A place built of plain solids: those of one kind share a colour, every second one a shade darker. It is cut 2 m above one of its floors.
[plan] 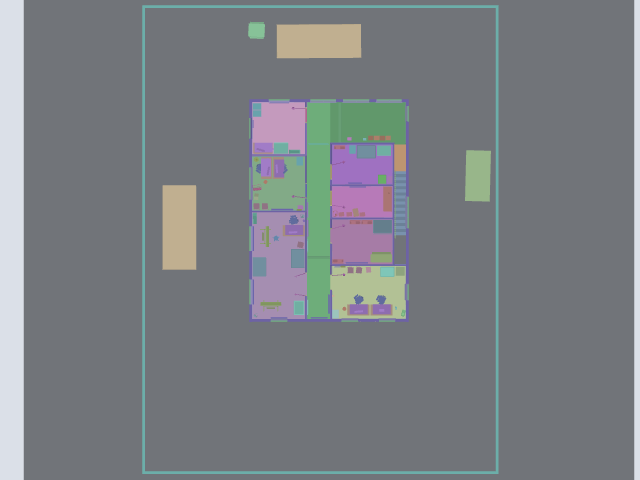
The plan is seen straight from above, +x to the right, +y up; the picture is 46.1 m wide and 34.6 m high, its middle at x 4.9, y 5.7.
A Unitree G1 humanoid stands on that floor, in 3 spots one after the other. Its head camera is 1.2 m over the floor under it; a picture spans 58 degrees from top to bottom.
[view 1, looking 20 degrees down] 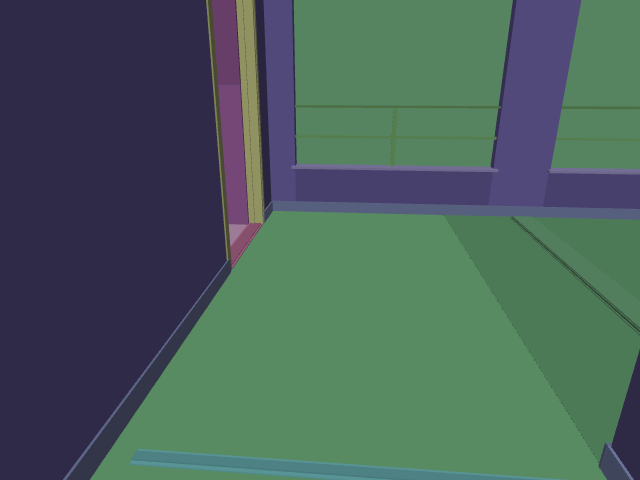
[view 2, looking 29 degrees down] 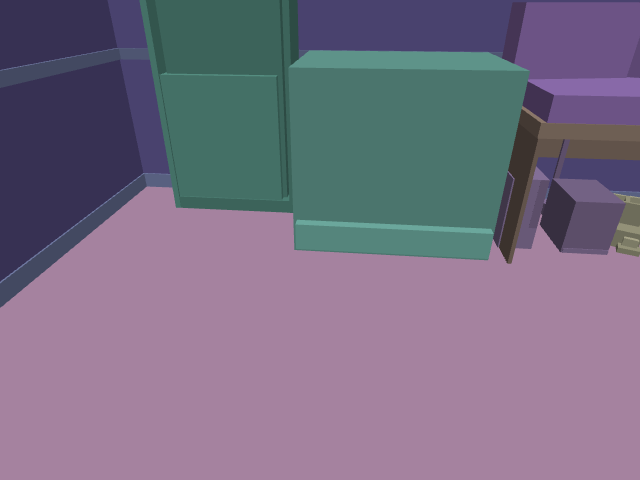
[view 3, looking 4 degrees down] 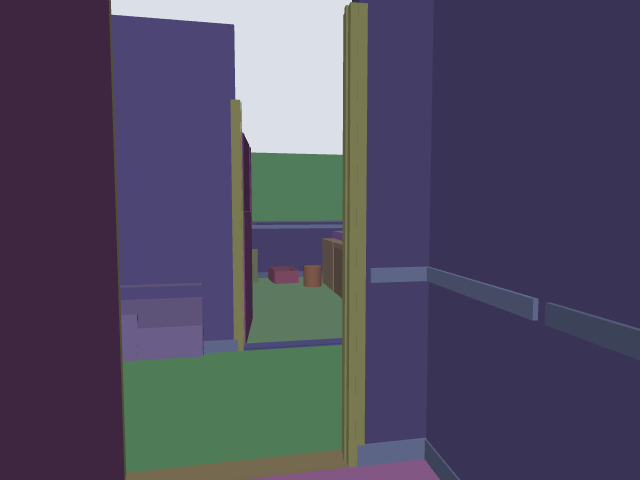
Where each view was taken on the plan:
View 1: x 4.80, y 11.55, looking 95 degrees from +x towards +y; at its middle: raised_floor_gallery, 3.51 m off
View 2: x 2.25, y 14.70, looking -84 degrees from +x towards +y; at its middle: plan_chest_small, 2.26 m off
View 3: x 7.65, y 8.70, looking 169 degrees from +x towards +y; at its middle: wall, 7.81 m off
